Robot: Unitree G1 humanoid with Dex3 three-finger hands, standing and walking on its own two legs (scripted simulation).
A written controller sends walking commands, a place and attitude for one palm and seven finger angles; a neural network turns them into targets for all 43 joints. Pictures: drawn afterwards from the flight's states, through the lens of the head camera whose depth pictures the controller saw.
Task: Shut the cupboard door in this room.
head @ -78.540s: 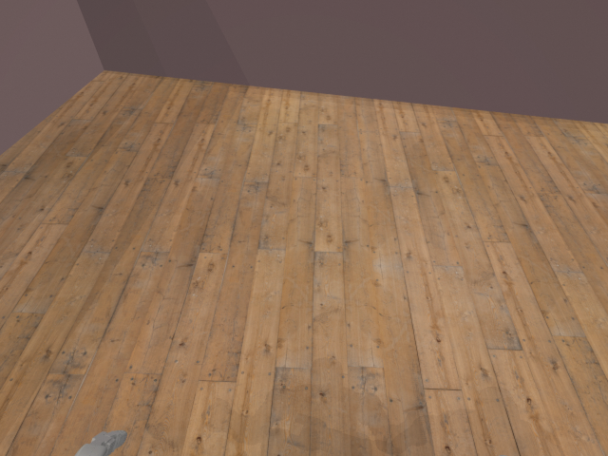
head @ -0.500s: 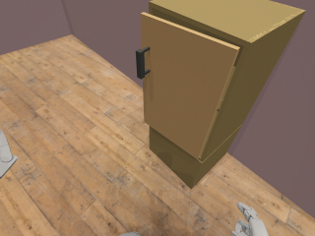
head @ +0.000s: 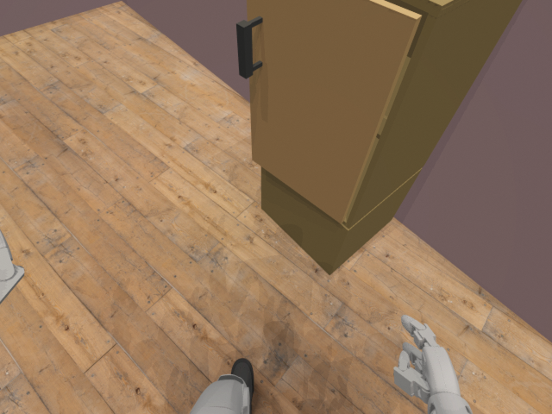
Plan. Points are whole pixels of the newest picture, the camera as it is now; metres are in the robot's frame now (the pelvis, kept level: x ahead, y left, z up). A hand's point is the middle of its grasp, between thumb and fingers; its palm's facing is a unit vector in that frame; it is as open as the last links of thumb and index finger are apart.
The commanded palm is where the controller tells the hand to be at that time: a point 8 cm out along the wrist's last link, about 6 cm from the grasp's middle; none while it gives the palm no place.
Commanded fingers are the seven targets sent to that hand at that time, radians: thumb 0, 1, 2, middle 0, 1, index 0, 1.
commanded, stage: stop stepping back and stand still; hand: left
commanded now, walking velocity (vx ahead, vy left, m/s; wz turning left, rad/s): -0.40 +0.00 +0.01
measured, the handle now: (251, 47) +0.82 +0.17 +0.05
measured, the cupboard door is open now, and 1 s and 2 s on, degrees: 6 6 6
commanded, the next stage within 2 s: let the arm hang, fingers relaxed in 1.24 s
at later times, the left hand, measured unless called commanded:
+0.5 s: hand (0, 273) +0.20 +0.30 +0.16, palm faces +0.38 -0.86 -0.35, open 7.4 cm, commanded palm +0.12 +0.34 +0.20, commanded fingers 0.00 0.90 0.90 -0.20 -0.30 -0.20 -0.30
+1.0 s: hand out of the picture +0.17 +0.34 +0.16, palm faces +0.41 -0.87 -0.26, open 7.4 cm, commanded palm +0.10 +0.38 +0.20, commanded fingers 0.00 0.90 0.90 -0.20 -0.30 -0.20 -0.30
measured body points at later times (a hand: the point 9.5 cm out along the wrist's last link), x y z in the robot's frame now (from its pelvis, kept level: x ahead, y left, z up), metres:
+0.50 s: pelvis -0.04 +0.05 +0.01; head -0.01 +0.09 +0.45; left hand +0.18 +0.35 +0.18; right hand +0.09 -0.21 -0.06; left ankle +0.07 +0.12 -0.72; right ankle -0.13 -0.09 -0.69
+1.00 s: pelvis -0.06 +0.10 +0.01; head -0.09 +0.12 +0.46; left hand +0.14 +0.38 +0.17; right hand +0.07 -0.16 -0.06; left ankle +0.02 +0.17 -0.72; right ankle -0.12 -0.01 -0.72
